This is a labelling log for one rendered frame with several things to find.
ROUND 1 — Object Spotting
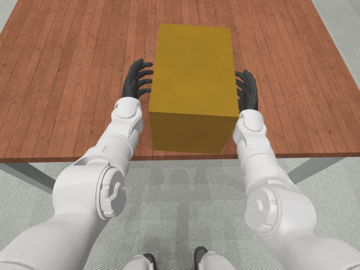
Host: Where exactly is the left robot upper arm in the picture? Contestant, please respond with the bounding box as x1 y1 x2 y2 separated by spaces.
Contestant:
0 165 127 270

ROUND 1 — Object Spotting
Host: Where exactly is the left robot forearm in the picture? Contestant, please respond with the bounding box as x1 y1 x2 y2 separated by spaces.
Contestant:
52 97 143 208

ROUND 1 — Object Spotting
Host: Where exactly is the carton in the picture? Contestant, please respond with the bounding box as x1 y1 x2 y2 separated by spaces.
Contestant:
148 23 240 154

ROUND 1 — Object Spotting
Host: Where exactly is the robot left hand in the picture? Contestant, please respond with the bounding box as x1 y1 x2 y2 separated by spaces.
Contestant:
121 58 154 99

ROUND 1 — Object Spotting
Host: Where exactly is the robot left foot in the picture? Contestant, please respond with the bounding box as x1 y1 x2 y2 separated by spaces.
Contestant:
143 253 156 270

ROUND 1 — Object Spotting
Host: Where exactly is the robot right foot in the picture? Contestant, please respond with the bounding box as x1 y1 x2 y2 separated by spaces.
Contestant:
194 246 208 270

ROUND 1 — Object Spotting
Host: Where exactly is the right robot forearm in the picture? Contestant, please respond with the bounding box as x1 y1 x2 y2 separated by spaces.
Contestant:
233 109 303 197

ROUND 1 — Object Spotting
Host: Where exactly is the table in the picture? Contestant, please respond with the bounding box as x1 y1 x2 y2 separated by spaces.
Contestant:
0 0 360 195

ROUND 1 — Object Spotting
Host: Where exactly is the robot foot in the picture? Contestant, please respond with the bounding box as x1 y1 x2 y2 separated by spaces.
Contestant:
143 253 156 270
194 246 208 270

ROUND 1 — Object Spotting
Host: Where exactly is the robot right hand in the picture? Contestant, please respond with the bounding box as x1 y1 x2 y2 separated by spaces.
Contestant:
235 69 258 112

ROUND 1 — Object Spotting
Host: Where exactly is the right robot upper arm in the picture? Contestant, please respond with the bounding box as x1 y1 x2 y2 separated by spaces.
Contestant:
244 186 360 270

